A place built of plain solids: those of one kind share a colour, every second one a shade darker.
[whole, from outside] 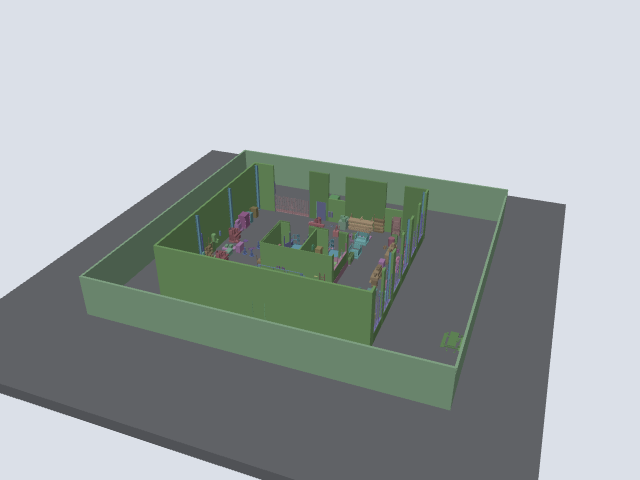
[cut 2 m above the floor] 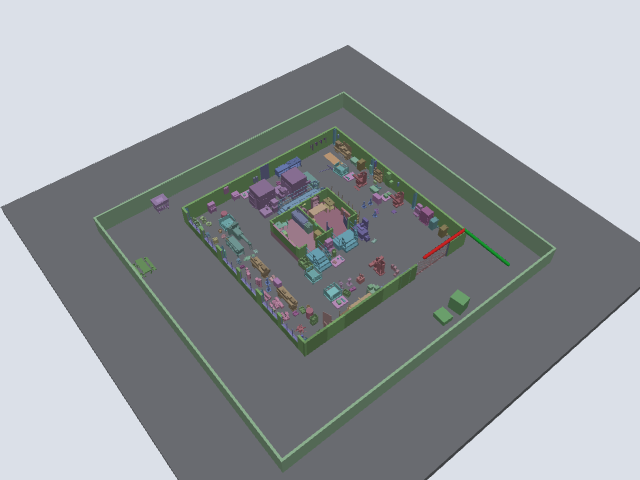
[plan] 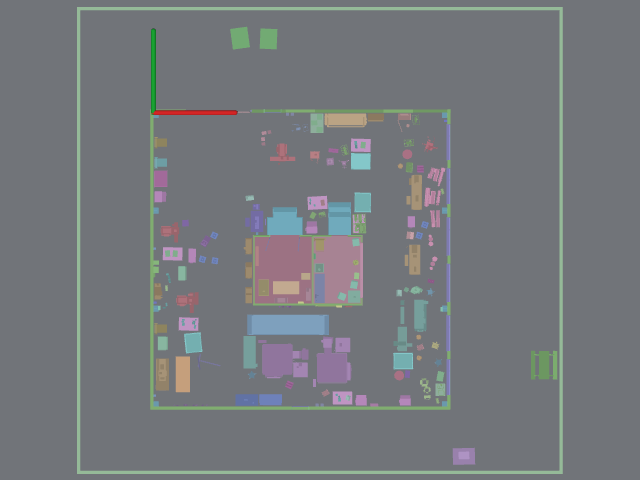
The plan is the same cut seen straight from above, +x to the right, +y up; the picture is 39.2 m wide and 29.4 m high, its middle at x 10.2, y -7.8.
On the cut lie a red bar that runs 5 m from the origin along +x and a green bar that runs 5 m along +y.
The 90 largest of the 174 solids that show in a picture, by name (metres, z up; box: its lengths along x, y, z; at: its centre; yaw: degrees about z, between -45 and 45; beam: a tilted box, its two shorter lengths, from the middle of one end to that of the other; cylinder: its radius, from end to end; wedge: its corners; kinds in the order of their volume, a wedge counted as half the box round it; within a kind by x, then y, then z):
{
 "yard_bound_1": {"box": [0.2, 28.59, 3.73], "at": [-4.59, -7.83, 1.81]},
 "yard_bound_2": {"box": [29.75, 0.2, 3.73], "at": [10.19, -22.03, 1.81]},
 "yard_bound_3": {"box": [29.75, 0.2, 3.73], "at": [10.19, 6.37, 1.81]},
 "yard_bound_4": {"box": [0.2, 28.59, 3.11], "at": [24.97, -7.83, 1.5]},
 "wall_1": {"box": [0.2, 18.4, 5.35], "at": [-0.1, -9.0, 2.62]},
 "wall_2": {"box": [2.21, 0.2, 5.35], "at": [0.9, 0.1, 2.62]},
 "wall_3": {"box": [0.06, 4.32, 3.55], "at": [6.12, -9.65, 1.73]},
 "wall_4": {"box": [0.06, 4.2, 3.43], "at": [6.18, -9.65, 1.67]},
 "wall_5": {"box": [1.01, 0.06, 3.55], "at": [6.6, -7.52, 1.73]},
 "wall_6": {"box": [0.95, 0.06, 3.43], "at": [6.63, -7.58, 1.67]},
 "wall_7": {"box": [2.11, 0.2, 5.35], "at": [7.05, 0.1, 2.62]},
 "wall_8": {"box": [3.72, 0.06, 3.55], "at": [7.95, -11.78, 1.73]},
 "wall_9": {"box": [3.6, 0.06, 3.43], "at": [7.95, -11.72, 1.67]},
 "wall_10": {"box": [18.4, 0.2, 5.35], "at": [9.0, -18.1, 2.62]},
 "wall_11": {"box": [1.81, 0.2, 2.65], "at": [9.0, 0.1, 1.27]},
 "wall_12": {"box": [0.06, 4.2, 3.43], "at": [9.72, -9.65, 1.67]},
 "wall_13": {"box": [0.06, 4.2, 3.43], "at": [9.78, -9.65, 1.67]},
 "wall_14": {"box": [1.21, 0.06, 3.55], "at": [10.29, -7.52, 1.73]},
 "wall_15": {"box": [1.15, 0.06, 3.43], "at": [10.32, -7.58, 1.67]},
 "wall_16": {"box": [3.12, 0.06, 3.55], "at": [11.25, -11.78, 1.73]},
 "wall_17": {"box": [3.0, 0.06, 3.43], "at": [11.25, -11.72, 1.67]},
 "wall_18": {"box": [4.21, 0.2, 5.35], "at": [12.0, 0.1, 2.62]},
 "wall_19": {"box": [0.85, 0.06, 3.43], "at": [12.32, -7.58, 1.67]},
 "wall_20": {"box": [0.91, 0.06, 3.55], "at": [12.36, -7.52, 1.73]},
 "wall_21": {"box": [0.06, 3.41, 1.83], "at": [12.78, -9.65, 0.86]},
 "wall_22": {"box": [1.81, 0.2, 2.65], "at": [15.0, 0.1, 1.27]},
 "wall_23": {"box": [2.31, 0.2, 5.35], "at": [17.05, 0.1, 2.62]},
 "wall_24": {"box": [0.2, 0.91, 5.35], "at": [18.1, -17.75, 2.62]},
 "wall_25": {"box": [0.2, 2.21, 0.95], "at": [18.1, -16.2, 0.42]},
 "wall_26": {"box": [0.2, 0.51, 5.35], "at": [18.1, -14.85, 2.62]},
 "wall_27": {"box": [0.2, 2.21, 0.95], "at": [18.1, -13.5, 0.42]},
 "wall_28": {"box": [0.2, 0.81, 5.35], "at": [18.1, -12.0, 2.62]},
 "wall_29": {"box": [0.2, 2.36, 0.95], "at": [18.1, -10.43, 0.42]},
 "wall_30": {"box": [0.2, 0.51, 5.35], "at": [18.1, -9.0, 2.62]},
 "wall_31": {"box": [0.2, 2.36, 0.95], "at": [18.1, -7.58, 0.42]},
 "wall_32": {"box": [0.2, 0.81, 5.35], "at": [18.1, -6.0, 2.62]},
 "wall_33": {"box": [0.2, 2.21, 0.95], "at": [18.1, -4.5, 0.42]},
 "wall_34": {"box": [0.2, 0.51, 5.35], "at": [18.1, -3.15, 2.62]},
 "wall_35": {"box": [0.2, 2.21, 0.95], "at": [18.1, -1.8, 0.42]},
 "wall_36": {"box": [0.2, 0.91, 5.35], "at": [18.1, -0.25, 2.62]},
 "machining_centre_1": {"box": [1.83, 1.85, 0.14], "at": [7.59, -15.11, 0.02]},
 "machining_centre_2": {"box": [1.72, 1.81, 2.04], "at": [7.59, -15.07, 0.97]},
 "machining_centre_3": {"box": [0.89, 0.91, 0.49], "at": [9.0, -15.75, 0.2]},
 "machining_centre_4": {"box": [1.81, 1.72, 2.04], "at": [10.93, -15.64, 0.97]},
 "machining_centre_5": {"box": [2.0, 1.1, 0.14], "at": [11.04, -15.86, 0.02]},
 "machining_centre_6": {"box": [0.91, 0.89, 0.49], "at": [11.6, -14.23, 0.2]},
 "raised_floor_mess_1": {"box": [3.13, 4.33, 0.73], "at": [11.25, -9.65, 0.32]},
 "raised_floor_inspect_1": {"box": [3.73, 4.33, 0.56], "at": [7.95, -9.65, 0.23]},
 "door_landing_1": {"box": [2.2, 1.1, 0.56], "at": [8.05, -6.94, 0.23]},
 "door_landing_2": {"box": [1.5, 0.32, 0.39], "at": [8.05, -6.25, 0.14]},
 "door_landing_3": {"box": [1.4, 1.1, 0.73], "at": [11.4, -6.94, 0.32]},
 "door_landing_4": {"box": [1.4, 0.32, 0.56], "at": [11.4, -6.25, 0.23]},
 "staging_1": {"box": [3.9, 1.25, 0.56], "at": [8.25, -13.0, 0.23]},
 "beyond_pallets_1": {"box": [1.05, 1.27, 1.47], "at": [5.3, 4.56, 0.73], "yaw": 7.9},
 "beyond_pallets_2": {"box": [1.04, 1.24, 0.54], "at": [7.05, 4.52, 0.26], "yaw": -2.2},
 "stillage_1": {"box": [0.88, 1.08, 0.42], "at": [2.44, -14.1, 0.16], "yaw": 5.7},
 "stillage_2": {"box": [1.08, 0.88, 0.44], "at": [12.7, -2.98, 0.17], "yaw": -0.5},
 "stillage_3": {"box": [0.88, 1.08, 0.4], "at": [12.82, -5.5, 0.15], "yaw": -0.5},
 "stillage_4": {"box": [1.08, 0.88, 0.47], "at": [15.3, -15.22, 0.18], "yaw": 0.4},
 "band_saw_1": {"box": [0.57, 1.5, 0.75], "at": [15.24, -13.86, 0.33]},
 "band_saw_2": {"box": [0.47, 1.38, 0.79], "at": [15.24, -13.86, 0.35]},
 "crate_1": {"box": [0.8, 1.2, 0.95], "at": [10.02, -0.65, 0.42]},
 "crate_2": {"box": [0.6, 0.77, 0.5], "at": [17.58, -16.97, 0.2], "yaw": -0.4},
 "pallet_1": {"box": [1.2, 0.8, 0.19], "at": [1.18, -8.65, 0.05], "yaw": -0.7},
 "pallet_2": {"box": [1.2, 0.8, 0.19], "at": [2.15, -12.95, 0.05], "yaw": -1.6},
 "pallet_3": {"box": [1.2, 0.8, 0.19], "at": [10.05, -5.53, 0.05], "yaw": 3.1},
 "pallet_4": {"box": [1.2, 0.8, 0.19], "at": [11.57, -17.48, 0.05]},
 "pallet_5": {"box": [0.8, 1.2, 0.19], "at": [12.6, -6.8, 0.05], "yaw": 1.9},
 "pallet_6": {"box": [1.2, 0.8, 0.19], "at": [12.7, -2.0, 0.05], "yaw": -1.4},
 "centre_lathe_1": {"box": [0.4, 1.93, 0.38], "at": [0.55, -16.04, 0.66]},
 "centre_lathe_2": {"box": [0.69, 1.83, 0.28], "at": [16.0, -9.01, 0.8]},
 "centre_lathe_3": {"box": [0.65, 2.1, 0.3], "at": [16.13, -4.88, 0.8]},
 "wheelie_bin_1": {"box": [0.62, 0.51, 1.12], "at": [0.52, -13.23, 0.51]},
 "wheelie_bin_2": {"box": [0.62, 0.51, 1.12], "at": [0.52, -1.84, 0.51]},
 "wheelie_bin_3": {"box": [0.51, 0.62, 1.12], "at": [10.19, -8.12, 1.19]},
 "card_cage_1": {"box": [0.76, 0.95, 1.45], "at": [0.45, -4.06, 0.68]},
 "roll_cab_1": {"box": [0.46, 0.68, 0.69], "at": [0.29, -5.16, 0.46]},
 "roll_cab_2": {"box": [0.46, 0.85, 0.75], "at": [2.37, -8.75, 0.49], "yaw": -0.6},
 "roll_cab_3": {"box": [0.68, 0.46, 0.65], "at": [12.73, -17.71, 0.43]},
 "roll_cab_4": {"box": [0.46, 0.68, 0.7], "at": [15.8, -6.69, 0.46]},
 "surface_grinder_1": {"box": [0.28, 0.56, 1.69], "at": [5.77, -6.71, 0.79]},
 "surface_grinder_2": {"box": [0.76, 1.29, 0.63], "at": [6.34, -6.66, 0.45]},
 "kitchenette_1": {"box": [0.6, 1.8, 0.68], "at": [10.18, -10.76, 1.12]},
 "drum_1": {"cylinder": 0.3, "from": [15.05, -16.1, 0.0], "to": [15.05, -16.1, 0.88]},
 "drum_2": {"cylinder": 0.3, "from": [15.55, -2.55, 0.0], "to": [15.55, -2.55, 0.88]},
 "beyond_waste_container_1": {"box": [1.36, 1.02, 0.34], "at": [19.01, -21.05, 1.12], "yaw": 1.2},
 "spill_kit_1": {"box": [0.62, 0.51, 1.12], "at": [0.52, -3.07, 0.51]},
 "fridge_low_1": {"box": [0.59, 0.55, 0.9], "at": [10.15, -9.52, 1.08]},
 "bar_rack_1": {"box": [2.56, 0.71, 0.16], "at": [11.76, -0.41, 0.9]},
 "swarf_bin_1": {"box": [0.41, 0.85, 0.52], "at": [1.72, -9.84, 0.36]}
}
